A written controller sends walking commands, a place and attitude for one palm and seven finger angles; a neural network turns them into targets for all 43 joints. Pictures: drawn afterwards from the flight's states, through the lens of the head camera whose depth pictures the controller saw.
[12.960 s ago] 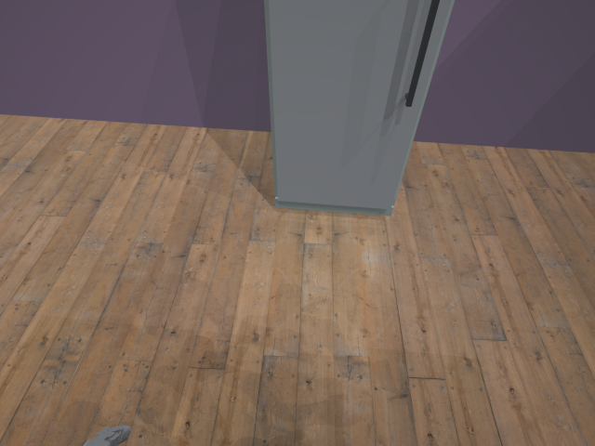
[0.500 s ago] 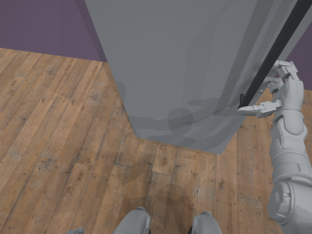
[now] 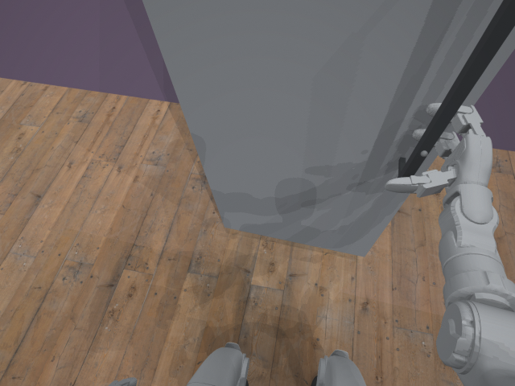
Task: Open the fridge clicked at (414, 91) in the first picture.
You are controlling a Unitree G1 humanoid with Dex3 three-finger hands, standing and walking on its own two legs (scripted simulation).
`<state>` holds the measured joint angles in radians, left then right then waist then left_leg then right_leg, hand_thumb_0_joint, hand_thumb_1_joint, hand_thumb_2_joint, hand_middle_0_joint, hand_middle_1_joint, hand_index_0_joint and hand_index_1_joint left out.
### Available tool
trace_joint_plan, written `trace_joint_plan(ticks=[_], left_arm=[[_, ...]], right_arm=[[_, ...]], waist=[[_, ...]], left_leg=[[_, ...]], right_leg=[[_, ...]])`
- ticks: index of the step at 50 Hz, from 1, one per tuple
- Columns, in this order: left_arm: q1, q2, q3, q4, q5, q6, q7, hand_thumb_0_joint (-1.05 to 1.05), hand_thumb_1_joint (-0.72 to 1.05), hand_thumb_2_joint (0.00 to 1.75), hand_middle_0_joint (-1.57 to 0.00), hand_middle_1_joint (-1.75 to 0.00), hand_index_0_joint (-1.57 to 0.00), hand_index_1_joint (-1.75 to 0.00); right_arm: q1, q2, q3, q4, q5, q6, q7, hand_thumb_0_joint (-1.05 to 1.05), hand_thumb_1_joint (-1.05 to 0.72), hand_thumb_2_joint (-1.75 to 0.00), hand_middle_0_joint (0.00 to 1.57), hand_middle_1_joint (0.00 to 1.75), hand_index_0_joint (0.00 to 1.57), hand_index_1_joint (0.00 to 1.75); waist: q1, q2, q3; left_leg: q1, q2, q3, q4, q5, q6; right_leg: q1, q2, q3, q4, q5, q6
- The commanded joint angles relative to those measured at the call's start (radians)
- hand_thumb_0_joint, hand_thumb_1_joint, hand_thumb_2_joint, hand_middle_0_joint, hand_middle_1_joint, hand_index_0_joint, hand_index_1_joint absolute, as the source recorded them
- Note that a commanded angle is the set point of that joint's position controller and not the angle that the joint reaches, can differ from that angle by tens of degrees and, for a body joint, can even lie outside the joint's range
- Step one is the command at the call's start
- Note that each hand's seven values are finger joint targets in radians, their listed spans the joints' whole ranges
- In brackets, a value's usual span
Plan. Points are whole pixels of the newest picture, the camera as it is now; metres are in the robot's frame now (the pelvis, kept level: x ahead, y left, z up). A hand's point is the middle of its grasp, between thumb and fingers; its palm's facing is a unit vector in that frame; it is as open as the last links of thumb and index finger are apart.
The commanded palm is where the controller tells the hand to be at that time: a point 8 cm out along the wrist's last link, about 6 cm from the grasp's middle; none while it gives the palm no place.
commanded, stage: slide the fingers in behind the handle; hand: right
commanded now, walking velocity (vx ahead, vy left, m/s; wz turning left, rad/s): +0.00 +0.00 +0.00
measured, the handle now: (467, 64) +0.53 -0.18 +0.19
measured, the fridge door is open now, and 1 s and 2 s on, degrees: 0 0 0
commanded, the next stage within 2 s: grip the handle and tug to test in 0.76 s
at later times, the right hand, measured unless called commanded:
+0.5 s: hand (415, 154) +0.47 -0.16 +0.07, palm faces +0.09 +1.00 +0.00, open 14.0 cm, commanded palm +0.44 -0.21 +0.07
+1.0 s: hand (410, 148) +0.48 -0.15 +0.08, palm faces +0.10 +1.00 -0.01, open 13.6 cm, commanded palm +0.45 -0.20 +0.07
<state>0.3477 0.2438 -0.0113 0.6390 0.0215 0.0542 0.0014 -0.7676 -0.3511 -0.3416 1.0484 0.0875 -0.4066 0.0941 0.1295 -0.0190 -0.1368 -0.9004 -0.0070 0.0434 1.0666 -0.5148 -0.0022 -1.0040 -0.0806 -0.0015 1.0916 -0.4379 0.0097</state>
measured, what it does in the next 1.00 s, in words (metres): stands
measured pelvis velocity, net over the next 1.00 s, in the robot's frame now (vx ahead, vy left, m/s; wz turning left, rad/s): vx -0.01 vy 0.00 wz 0.00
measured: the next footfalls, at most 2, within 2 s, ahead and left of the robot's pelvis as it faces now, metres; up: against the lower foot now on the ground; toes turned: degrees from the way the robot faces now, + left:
none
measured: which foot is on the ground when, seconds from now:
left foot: down 0.00-1.00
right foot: down 0.00-1.00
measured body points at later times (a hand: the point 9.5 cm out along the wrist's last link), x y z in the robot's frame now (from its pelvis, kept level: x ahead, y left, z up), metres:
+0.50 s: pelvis +0.00 +0.00 +0.00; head +0.09 -0.02 +0.44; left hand +0.04 +0.25 -0.12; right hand +0.46 -0.21 +0.08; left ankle -0.01 +0.12 -0.66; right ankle +0.04 -0.13 -0.66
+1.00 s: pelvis -0.01 +0.00 +0.00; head +0.10 -0.01 +0.44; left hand +0.03 +0.26 -0.12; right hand +0.47 -0.20 +0.08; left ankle -0.01 +0.12 -0.66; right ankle +0.04 -0.13 -0.66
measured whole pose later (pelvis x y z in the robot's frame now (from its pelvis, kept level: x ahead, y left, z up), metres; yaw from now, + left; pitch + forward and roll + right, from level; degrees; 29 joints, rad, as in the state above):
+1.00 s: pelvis -0.01 +0.00 +0.00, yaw +0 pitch +20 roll +2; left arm 0.35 0.24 -0.01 0.64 0.04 0.05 -0.01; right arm -0.80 -0.30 -0.30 1.05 0.06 -0.46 0.01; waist 0.14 -0.03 -0.14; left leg -0.92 0.00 0.03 1.08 -0.51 -0.01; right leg -1.02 -0.07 -0.01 1.10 -0.43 0.01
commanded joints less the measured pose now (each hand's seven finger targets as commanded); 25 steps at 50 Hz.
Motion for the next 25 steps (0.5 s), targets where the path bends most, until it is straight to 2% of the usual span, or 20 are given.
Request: trace_joint_plan(ticks=[1, 2, 3, 4, 5, 6, 7, 10, 11, 13, 14, 15, 16, 17, 18, 19, 20, 21, 22, 25], left_arm=[[0.120, 0.158, 0.067, -0.059, 0.000, -0.033, 0.009, 0.00, 0.90, 0.90, -0.20, -0.30, -0.20, -0.30], [0.123, 0.159, 0.067, -0.062, 0.004, -0.036, 0.008, 0.00, 0.90, 0.90, -0.20, -0.30, -0.20, -0.30], [0.121, 0.160, 0.068, -0.059, 0.001, -0.034, 0.006, 0.00, 0.90, 0.90, -0.20, -0.30, -0.20, -0.30], [0.119, 0.158, 0.069, -0.061, 0.001, -0.033, 0.004, 0.00, 0.90, 0.90, -0.20, -0.30, -0.20, -0.30], [0.121, 0.160, 0.068, -0.061, 0.001, -0.030, 0.004, 0.00, 0.90, 0.90, -0.20, -0.30, -0.20, -0.30], [0.120, 0.160, 0.066, -0.061, 0.000, -0.028, 0.003, 0.00, 0.90, 0.90, -0.20, -0.30, -0.20, -0.30], [0.128, 0.164, 0.068, -0.063, 0.002, -0.025, 0.004, 0.00, 0.90, 0.90, -0.20, -0.30, -0.20, -0.30], [0.118, 0.157, 0.065, -0.068, 0.000, -0.023, 0.002, 0.00, 0.90, 0.90, -0.20, -0.30, -0.20, -0.30], [0.117, 0.160, 0.068, -0.067, 0.000, -0.023, 0.004, 0.00, 0.90, 0.90, -0.20, -0.30, -0.20, -0.30], [0.116, 0.160, 0.068, -0.071, 0.002, -0.026, 0.006, 0.00, 0.90, 0.90, -0.20, -0.30, -0.20, -0.30], [0.110, 0.154, 0.068, -0.074, 0.002, -0.029, 0.004, 0.00, 0.90, 0.90, -0.20, -0.30, -0.20, -0.30], [0.108, 0.150, 0.069, -0.071, 0.002, -0.033, 0.001, 0.00, 0.90, 0.90, -0.20, -0.30, -0.20, -0.30], [0.111, 0.153, 0.073, -0.067, 0.003, -0.034, 0.000, 0.00, 0.90, 0.90, -0.20, -0.30, -0.20, -0.30], [0.118, 0.155, 0.072, -0.065, 0.006, -0.035, -0.002, 0.00, 0.90, 0.90, -0.20, -0.30, -0.20, -0.30], [0.118, 0.157, 0.072, -0.063, 0.004, -0.032, -0.002, 0.00, 0.90, 0.90, -0.20, -0.30, -0.20, -0.30], [0.115, 0.156, 0.071, -0.060, 0.003, -0.029, -0.002, 0.00, 0.90, 0.90, -0.20, -0.30, -0.20, -0.30], [0.115, 0.156, 0.069, -0.059, 0.003, -0.027, -0.003, 0.00, 0.90, 0.90, -0.20, -0.30, -0.20, -0.30], [0.115, 0.157, 0.069, -0.058, 0.003, -0.026, -0.002, 0.00, 0.90, 0.90, -0.20, -0.30, -0.20, -0.30], [0.118, 0.162, 0.069, -0.063, 0.005, -0.025, 0.000, 0.00, 0.90, 0.90, -0.20, -0.30, -0.20, -0.30], [0.104, 0.155, 0.067, -0.073, 0.004, -0.023, 0.002, 0.00, 0.90, 0.90, -0.20, -0.30, -0.20, -0.30]], right_arm=[[-0.453, -0.182, -0.001, -0.264, 0.008, -0.097, -0.013, 0.00, 0.50, -0.30, 0.30, 1.20, 0.30, 1.20], [-0.445, -0.175, 0.000, -0.280, 0.010, -0.103, -0.015, 0.00, 0.50, -0.30, 0.30, 1.20, 0.30, 1.20], [-0.410, -0.186, -0.011, -0.259, 0.007, -0.100, -0.019, 0.00, 0.50, -0.30, 0.30, 1.20, 0.30, 1.20], [-0.399, -0.165, 0.003, -0.249, 0.006, -0.094, -0.020, 0.00, 0.50, -0.30, 0.30, 1.20, 0.30, 1.20], [-0.381, -0.177, -0.008, -0.223, 0.003, -0.085, -0.022, 0.00, 0.50, -0.30, 0.30, 1.20, 0.30, 1.20], [-0.390, -0.173, 0.000, -0.222, -0.001, -0.078, -0.022, 0.00, 0.50, -0.30, 0.30, 1.20, 0.30, 1.20], [-0.375, -0.190, -0.020, -0.205, -0.002, -0.072, -0.025, 0.00, 0.50, -0.30, 0.30, 1.20, 0.30, 1.20], [-0.412, -0.141, 0.023, -0.214, -0.003, -0.065, -0.028, 0.00, 0.50, -0.30, 0.30, 1.20, 0.30, 1.20], [-0.412, -0.158, 0.006, -0.217, -0.001, -0.069, -0.032, 0.00, 0.50, -0.30, 0.30, 1.20, 0.30, 1.20], [-0.413, -0.175, -0.011, -0.250, 0.003, -0.087, -0.039, 0.00, 0.50, -0.30, 0.30, 1.20, 0.30, 1.20], [-0.427, -0.141, 0.016, -0.287, 0.006, -0.098, -0.041, 0.00, 0.50, -0.30, 0.30, 1.20, 0.30, 1.20], [-0.430, -0.106, 0.044, -0.299, 0.007, -0.104, -0.042, 0.00, 0.50, -0.30, 0.30, 1.20, 0.30, 1.20], [-0.420, -0.116, 0.033, -0.310, 0.005, -0.110, -0.046, 0.00, 0.50, -0.30, 0.30, 1.20, 0.30, 1.20], [-0.399, -0.113, 0.037, -0.298, 0.004, -0.109, -0.048, 0.00, 0.50, -0.30, 0.30, 1.20, 0.30, 1.20], [-0.367, -0.136, 0.015, -0.266, -0.001, -0.103, -0.051, 0.00, 0.50, -0.30, 0.30, 1.20, 0.30, 1.20], [-0.385, -0.116, 0.039, -0.253, -0.008, -0.097, -0.051, 0.00, 0.50, -0.30, 0.30, 1.20, 0.30, 1.20], [-0.382, -0.114, 0.038, -0.236, -0.010, -0.089, -0.053, 0.00, 0.50, -0.30, 0.30, 1.20, 0.30, 1.20], [-0.393, -0.111, 0.040, -0.220, -0.011, -0.082, -0.055, 0.00, 0.50, -0.30, 0.30, 1.20, 0.30, 1.20], [-0.377, -0.149, 0.004, -0.221, -0.010, -0.081, -0.058, 0.00, 0.50, -0.30, 0.30, 1.20, 0.30, 1.20], [-0.381, -0.143, 0.004, -0.248, -0.004, -0.087, -0.060, 0.00, 0.50, -0.30, 0.30, 1.20, 0.30, 1.20]], waist=[[0.002, -0.104, -0.472], [0.005, -0.091, -0.485], [-0.006, -0.092, -0.484], [0.002, -0.076, -0.470], [-0.004, -0.059, -0.448], [0.003, -0.058, -0.433], [0.001, -0.033, -0.428], [0.010, -0.051, -0.399], [0.010, -0.032, -0.400], [-0.003, -0.049, -0.437], [-0.002, -0.086, -0.457], [0.001, -0.093, -0.470], [-0.003, -0.100, -0.478], [0.003, -0.080, -0.471], [-0.008, -0.061, -0.457], [0.009, -0.058, -0.430], [0.004, -0.058, -0.407], [0.012, -0.031, -0.387], [-0.002, -0.032, -0.391], [-0.011, -0.049, -0.417]], left_leg=[[0.092, -0.041, -0.010, -0.139, 0.365, 0.022], [0.099, -0.043, -0.010, -0.135, 0.381, 0.022], [0.108, -0.041, -0.011, -0.137, 0.384, 0.022], [0.111, -0.041, -0.012, -0.142, 0.384, 0.019], [0.118, -0.041, -0.012, -0.145, 0.374, 0.018], [0.118, -0.040, -0.013, -0.148, 0.373, 0.017], [0.125, -0.041, -0.013, -0.148, 0.376, 0.018], [0.103, -0.039, -0.010, -0.158, 0.346, 0.018], [0.106, -0.039, -0.013, -0.162, 0.340, 0.016], [0.118, -0.040, -0.013, -0.152, 0.358, 0.020], [0.110, -0.040, -0.011, -0.148, 0.369, 0.022], [0.104, -0.041, -0.008, -0.147, 0.369, 0.023], [0.095, -0.041, -0.006, -0.146, 0.372, 0.024], [0.100, -0.045, -0.005, -0.144, 0.383, 0.024], [0.109, -0.042, -0.007, -0.145, 0.381, 0.022], [0.090, -0.041, -0.003, -0.148, 0.359, 0.019], [0.085, -0.041, -0.003, -0.154, 0.338, 0.020], [0.090, -0.041, -0.003, -0.162, 0.325, 0.018], [0.108, -0.041, -0.008, -0.161, 0.333, 0.020], [0.124, -0.038, -0.011, -0.160, 0.346, 0.021]], right_leg=[[0.456, 0.050, 0.033, -0.094, 0.318, -0.025], [0.460, 0.051, 0.033, -0.088, 0.335, -0.029], [0.451, 0.051, 0.031, -0.092, 0.333, -0.025], [0.439, 0.052, 0.025, -0.094, 0.321, -0.027], [0.413, 0.052, 0.025, -0.098, 0.301, -0.027], [0.400, 0.054, 0.021, -0.100, 0.291, -0.029], [0.391, 0.055, 0.023, -0.099, 0.291, -0.032], [0.390, 0.056, 0.022, -0.109, 0.265, -0.030], [0.388, 0.054, 0.021, -0.107, 0.256, -0.031], [0.414, 0.054, 0.025, -0.108, 0.283, -0.028], [0.445, 0.054, 0.025, -0.108, 0.307, -0.025], [0.468, 0.053, 0.028, -0.106, 0.317, -0.023], [0.485, 0.050, 0.030, -0.104, 0.331, -0.021], [0.481, 0.051, 0.032, -0.102, 0.343, -0.024], [0.453, 0.051, 0.029, -0.104, 0.329, -0.023], [0.444, 0.050, 0.031, -0.109, 0.303, -0.023], [0.428, 0.052, 0.031, -0.114, 0.280, -0.023], [0.410, 0.054, 0.030, -0.118, 0.256, -0.027], [0.399, 0.057, 0.026, -0.117, 0.259, -0.029], [0.411, 0.059, 0.021, -0.121, 0.269, -0.026]])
